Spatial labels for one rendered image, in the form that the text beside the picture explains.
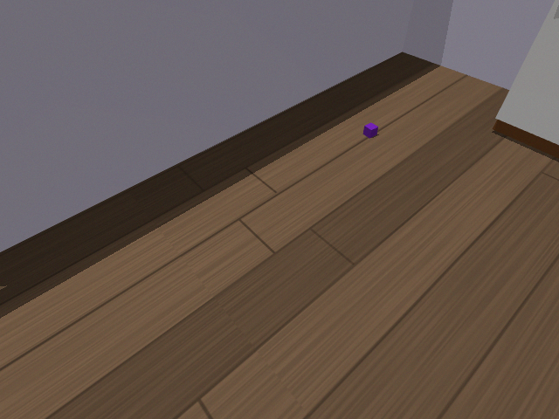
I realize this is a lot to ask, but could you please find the cube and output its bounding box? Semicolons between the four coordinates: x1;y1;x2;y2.
363;122;378;138

